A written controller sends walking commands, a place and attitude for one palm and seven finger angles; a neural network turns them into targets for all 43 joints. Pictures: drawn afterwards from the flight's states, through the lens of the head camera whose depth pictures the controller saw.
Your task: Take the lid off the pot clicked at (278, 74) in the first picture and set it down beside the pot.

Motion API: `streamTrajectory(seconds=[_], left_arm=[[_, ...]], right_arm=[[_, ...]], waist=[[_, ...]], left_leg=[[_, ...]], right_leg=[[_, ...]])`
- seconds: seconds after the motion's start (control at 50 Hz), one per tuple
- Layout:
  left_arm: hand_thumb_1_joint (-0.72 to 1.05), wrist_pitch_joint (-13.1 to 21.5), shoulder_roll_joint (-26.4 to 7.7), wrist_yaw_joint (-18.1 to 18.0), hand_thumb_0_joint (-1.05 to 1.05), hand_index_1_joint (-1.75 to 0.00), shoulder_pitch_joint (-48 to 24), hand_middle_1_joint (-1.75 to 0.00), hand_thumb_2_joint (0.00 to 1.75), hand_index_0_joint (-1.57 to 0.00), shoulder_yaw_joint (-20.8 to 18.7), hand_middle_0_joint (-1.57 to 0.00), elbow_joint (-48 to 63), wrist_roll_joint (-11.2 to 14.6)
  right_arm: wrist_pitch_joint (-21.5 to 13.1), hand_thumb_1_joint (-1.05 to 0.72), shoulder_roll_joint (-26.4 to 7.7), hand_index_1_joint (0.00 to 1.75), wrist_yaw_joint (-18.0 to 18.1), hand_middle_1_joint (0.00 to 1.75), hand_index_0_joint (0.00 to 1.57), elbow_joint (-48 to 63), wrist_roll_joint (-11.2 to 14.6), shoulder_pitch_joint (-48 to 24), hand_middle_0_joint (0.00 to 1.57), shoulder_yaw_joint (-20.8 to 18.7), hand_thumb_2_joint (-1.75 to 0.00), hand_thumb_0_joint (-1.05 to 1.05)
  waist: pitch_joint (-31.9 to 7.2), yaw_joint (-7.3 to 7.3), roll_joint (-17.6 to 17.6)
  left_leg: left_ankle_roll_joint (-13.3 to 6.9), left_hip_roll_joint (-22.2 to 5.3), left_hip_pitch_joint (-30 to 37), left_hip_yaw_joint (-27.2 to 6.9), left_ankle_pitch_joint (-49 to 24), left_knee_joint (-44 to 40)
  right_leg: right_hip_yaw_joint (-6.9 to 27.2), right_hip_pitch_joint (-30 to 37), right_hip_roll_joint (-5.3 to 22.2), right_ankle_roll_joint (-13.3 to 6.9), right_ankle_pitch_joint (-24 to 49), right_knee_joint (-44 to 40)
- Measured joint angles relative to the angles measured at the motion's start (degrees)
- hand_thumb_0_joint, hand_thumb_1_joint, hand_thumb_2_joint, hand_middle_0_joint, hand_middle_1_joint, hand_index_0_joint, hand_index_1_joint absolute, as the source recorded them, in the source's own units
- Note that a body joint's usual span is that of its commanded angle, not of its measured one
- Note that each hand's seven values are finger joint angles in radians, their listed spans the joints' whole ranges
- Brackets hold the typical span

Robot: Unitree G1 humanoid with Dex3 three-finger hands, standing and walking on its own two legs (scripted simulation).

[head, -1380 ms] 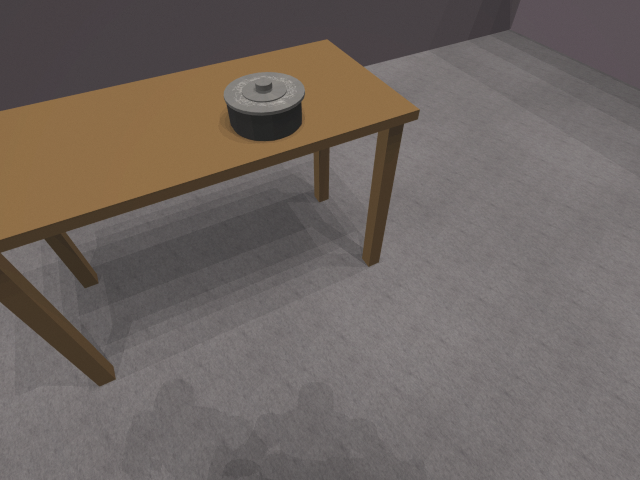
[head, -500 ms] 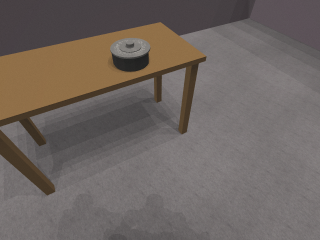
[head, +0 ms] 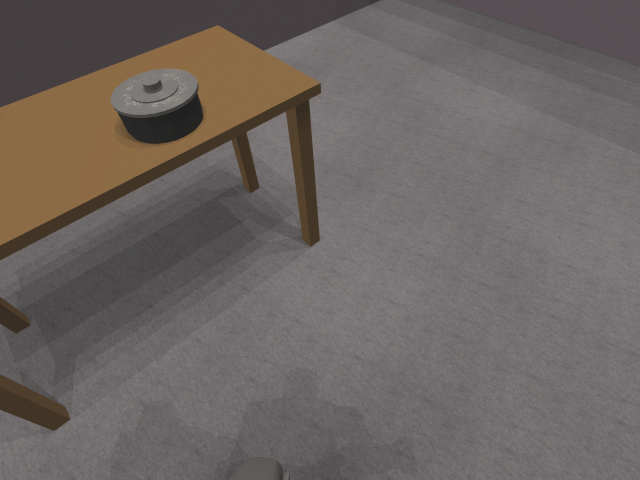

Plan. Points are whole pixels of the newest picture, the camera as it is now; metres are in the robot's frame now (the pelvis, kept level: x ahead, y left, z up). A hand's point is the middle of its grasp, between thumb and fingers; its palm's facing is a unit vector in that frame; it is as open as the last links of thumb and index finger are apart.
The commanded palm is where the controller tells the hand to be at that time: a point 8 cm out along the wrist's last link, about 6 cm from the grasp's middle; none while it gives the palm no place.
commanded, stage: walk to a spot facing it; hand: left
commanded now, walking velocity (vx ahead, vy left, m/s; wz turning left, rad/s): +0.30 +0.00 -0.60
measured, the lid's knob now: (151, 83) +0.87 +0.48 +0.02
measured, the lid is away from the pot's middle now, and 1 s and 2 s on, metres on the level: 0.00 0.00 0.00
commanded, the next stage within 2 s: none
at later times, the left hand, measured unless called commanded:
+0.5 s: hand (165, 419) +0.21 +0.28 -0.18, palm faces -0.22 -0.96 -0.20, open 7.4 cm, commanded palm none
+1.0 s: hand (316, 272) +0.52 +0.07 -0.19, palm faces -0.60 -0.78 -0.15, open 7.4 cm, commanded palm none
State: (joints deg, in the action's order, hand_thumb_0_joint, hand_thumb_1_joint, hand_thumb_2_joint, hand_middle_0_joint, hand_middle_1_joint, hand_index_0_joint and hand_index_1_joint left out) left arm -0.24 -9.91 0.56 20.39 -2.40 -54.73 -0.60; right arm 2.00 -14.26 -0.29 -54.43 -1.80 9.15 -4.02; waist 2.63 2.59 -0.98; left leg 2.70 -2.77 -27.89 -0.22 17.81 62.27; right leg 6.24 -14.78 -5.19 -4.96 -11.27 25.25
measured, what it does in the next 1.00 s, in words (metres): walks ahead, turning right: left foot, then right foot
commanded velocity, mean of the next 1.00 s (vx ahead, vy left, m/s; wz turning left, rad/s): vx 0.30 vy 0.00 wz -0.60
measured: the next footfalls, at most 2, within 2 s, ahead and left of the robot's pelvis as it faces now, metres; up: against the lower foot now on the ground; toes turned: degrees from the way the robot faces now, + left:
left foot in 0.34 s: +0.15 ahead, +0.16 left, +0.00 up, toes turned -13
right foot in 0.88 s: +0.36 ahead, -0.09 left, +0.00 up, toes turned -39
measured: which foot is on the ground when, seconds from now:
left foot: up 0.00-0.32, down 0.34-0.86, up 0.88-1.00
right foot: down 0.00-0.32, up 0.34-0.86, down 0.88-1.00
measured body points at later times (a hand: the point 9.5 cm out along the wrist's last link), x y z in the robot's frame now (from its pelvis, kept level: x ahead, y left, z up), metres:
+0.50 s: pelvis +0.13 +0.08 +0.00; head +0.15 +0.11 +0.45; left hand +0.23 +0.34 -0.16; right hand +0.13 -0.17 -0.12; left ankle +0.11 +0.17 -0.74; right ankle +0.08 -0.05 -0.65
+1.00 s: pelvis +0.33 -0.01 -0.03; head +0.37 -0.02 +0.42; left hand +0.55 +0.12 -0.18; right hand +0.15 -0.16 -0.17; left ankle +0.33 +0.15 -0.63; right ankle +0.33 -0.06 -0.74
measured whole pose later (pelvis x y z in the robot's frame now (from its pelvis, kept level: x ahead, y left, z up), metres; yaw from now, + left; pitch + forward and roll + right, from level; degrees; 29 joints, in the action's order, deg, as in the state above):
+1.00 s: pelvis +0.33 -0.01 -0.03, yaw -36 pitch -1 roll -1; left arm 1.8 -11.3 0.9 9.8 -2.5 -53.1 -0.2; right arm -0.7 -8.0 0.9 -58.4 -0.8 23.5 -1.7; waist 5.5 -2.9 1.0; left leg 1.9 -7.7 -25.0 2.8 22.1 78.0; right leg -6.9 -18.9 -6.3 -7.2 -15.7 35.0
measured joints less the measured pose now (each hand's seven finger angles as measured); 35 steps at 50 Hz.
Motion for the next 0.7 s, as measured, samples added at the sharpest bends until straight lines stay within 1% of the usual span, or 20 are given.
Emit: streamTrajectory(seconds=[0.08,0.18,0.28,0.32,0.34,0.36,0.38,0.4,0.44,0.48,0.54,0.6,0.66,0.7], left_arm=[[0.90,0.89,0.26,0.25,0.00,-0.30,1.93,-0.30,0.90,-0.21,-0.07,-0.20,-0.15,-0.23],[0.90,1.24,-0.13,0.27,0.00,-0.30,3.27,-0.30,0.90,-0.21,-0.29,-0.20,-0.04,-0.56],[0.90,0.81,-1.25,0.17,0.00,-0.30,3.71,-0.30,0.90,-0.21,-0.73,-0.20,0.24,-0.79],[0.90,0.49,-1.98,0.11,0.00,-0.30,4.00,-0.30,0.90,-0.21,-1.15,-0.20,0.50,-0.67],[0.90,0.40,-2.28,0.18,0.00,-0.30,4.32,-0.30,0.90,-0.21,-1.38,-0.20,0.66,-0.47],[0.90,0.16,-2.95,0.27,0.00,-0.30,3.75,-0.30,0.90,-0.21,-1.79,-0.20,0.07,-0.34],[0.90,-0.16,-3.57,0.37,0.00,-0.30,3.00,-0.30,0.90,-0.20,-2.20,-0.20,-0.55,-0.44],[0.90,-0.36,-4.21,0.57,0.00,-0.30,2.36,-0.29,0.90,-0.20,-2.58,-0.20,-0.86,-0.68],[0.91,-0.39,-5.43,1.15,0.00,-0.30,1.02,-0.29,0.90,-0.20,-3.15,-0.20,-0.92,-1.16],[0.91,-0.41,-6.31,1.67,0.00,-0.30,-0.54,-0.29,0.90,-0.20,-3.42,-0.20,-0.32,-1.42],[0.91,-0.53,-6.71,1.94,0.00,-0.30,-3.01,-0.29,0.90,-0.20,-3.41,-0.19,0.89,-1.45],[0.91,-1.01,-6.29,2.03,0.00,-0.30,-5.52,-0.29,0.90,-0.20,-3.18,-0.19,1.63,-1.36],[0.91,-1.60,-5.35,2.29,0.00,-0.30,-8.15,-0.29,0.90,-0.20,-2.63,-0.19,1.95,-1.29],[0.91,-1.85,-4.47,2.52,0.00,-0.30,-10.05,-0.29,0.90,-0.20,-2.14,-0.19,2.06,-1.22]], right_arm=[[-0.57,-0.90,-0.39,0.30,-0.11,0.30,0.20,1.03,-0.03,-0.69,0.20,-0.31,-0.90,0.01],[-1.16,-0.90,0.09,0.30,-0.19,0.30,0.20,2.30,0.24,-1.52,0.20,-0.19,-0.90,0.01],[-2.16,-0.90,1.57,0.30,-0.25,0.30,0.20,3.85,0.90,-2.08,0.20,0.44,-0.90,0.01],[-3.24,-0.90,2.23,0.30,-0.09,0.30,0.20,4.71,1.16,-1.81,0.20,1.06,-0.90,0.01],[-4.04,-0.90,2.30,0.30,0.03,0.30,0.20,5.31,1.18,-1.47,0.20,1.46,-0.90,0.01],[-4.62,-0.90,2.97,0.30,0.20,0.30,0.20,5.39,1.04,-1.30,0.20,1.67,-0.90,0.01],[-4.84,-0.90,3.61,0.30,0.23,0.30,0.20,5.51,0.87,-0.73,0.20,2.01,-0.90,0.01],[-4.95,-0.90,4.21,0.30,0.20,0.30,0.20,5.57,0.66,0.23,0.20,2.36,-0.90,0.01],[-5.34,-0.90,5.13,0.30,0.36,0.30,0.20,5.06,0.53,2.86,0.21,2.90,-0.90,0.01],[-5.83,-0.90,5.63,0.30,0.67,0.30,0.20,3.82,0.68,5.70,0.21,3.22,-0.90,0.01],[-6.49,-0.90,5.81,0.30,1.30,0.30,0.20,1.37,1.00,9.61,0.21,3.46,-0.90,0.01],[-6.76,-0.90,5.76,0.30,1.86,0.30,0.20,-1.11,1.10,13.29,0.20,3.57,-0.90,0.01],[-6.73,-0.90,5.74,0.30,2.22,0.30,0.20,-3.37,1.06,16.68,0.20,3.66,-0.90,0.01],[-6.61,-0.90,5.79,0.30,2.37,0.30,0.20,-4.60,0.90,18.60,0.20,3.73,-0.90,0.01]], waist=[[-1.57,0.50,0.00],[-2.69,1.45,0.36],[-3.18,2.56,1.55],[-3.42,2.47,2.09],[-3.80,2.07,1.78],[-3.65,1.56,2.74],[-3.44,1.22,3.56],[-3.38,0.89,4.21],[-3.64,0.25,4.91],[-3.70,-0.11,5.09],[-3.12,-0.55,4.83],[-2.30,-1.33,4.30],[-1.33,-2.42,3.70],[-0.42,-3.28,3.24]], left_leg=[[0.43,-0.32,-0.41,-0.96,-1.04,-3.01],[0.44,0.25,0.41,-1.36,-0.38,-10.18],[-0.47,2.63,4.62,-1.08,1.46,-21.77],[-1.02,3.44,8.83,-0.79,-0.36,-29.93],[-1.90,3.08,10.76,-1.13,-0.40,-33.36],[-3.05,3.56,10.87,-0.23,-0.95,-32.45],[-4.01,3.78,11.50,0.90,-0.68,-31.55],[-4.69,3.75,12.80,1.95,-0.35,-31.88],[-5.24,3.34,15.96,3.57,-0.31,-34.63],[-5.25,2.89,19.19,5.02,-0.66,-38.05],[-5.40,2.49,23.30,7.55,-0.43,-41.81],[-5.49,2.34,26.55,10.11,0.82,-43.93],[-5.43,2.31,29.45,12.41,2.51,-45.42],[-5.25,2.25,31.36,13.83,3.77,-46.20]], right_leg=[[2.76,1.37,-0.76,0.18,1.08,-2.98],[5.90,2.98,-1.22,0.93,0.46,-4.24],[9.36,4.21,-1.24,2.48,-2.25,-2.86],[10.71,3.73,-1.73,3.40,-4.89,0.43],[10.38,2.35,-2.48,3.25,-7.61,4.25],[8.64,0.04,-1.89,3.28,-11.17,10.63],[6.03,-2.62,-1.03,3.47,-13.27,17.67],[3.41,-5.31,-0.07,3.75,-13.33,24.01],[-1.04,-10.48,1.99,4.34,-10.12,33.60],[-3.66,-14.91,3.99,4.86,-5.74,39.10],[-5.02,-20.63,6.07,5.26,-1.22,43.37],[-5.99,-25.00,7.08,5.42,1.98,44.52],[-8.19,-27.21,7.62,5.41,4.48,41.78],[-10.33,-27.14,7.63,5.09,5.27,37.19]])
